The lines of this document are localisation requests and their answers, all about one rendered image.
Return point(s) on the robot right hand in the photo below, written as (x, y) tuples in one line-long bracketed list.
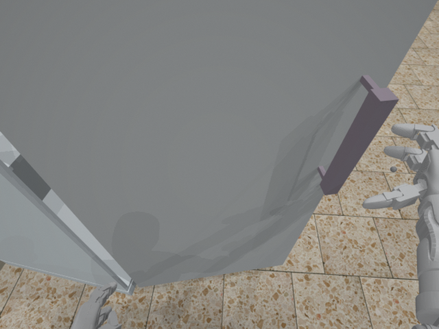
[(426, 165)]

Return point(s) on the robot left hand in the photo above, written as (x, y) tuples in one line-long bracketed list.
[(91, 316)]

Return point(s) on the fridge door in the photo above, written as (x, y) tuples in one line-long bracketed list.
[(186, 135)]

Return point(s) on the handle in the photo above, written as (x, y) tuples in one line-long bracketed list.
[(375, 109)]

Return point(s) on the robot right forearm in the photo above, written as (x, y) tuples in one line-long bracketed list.
[(427, 229)]

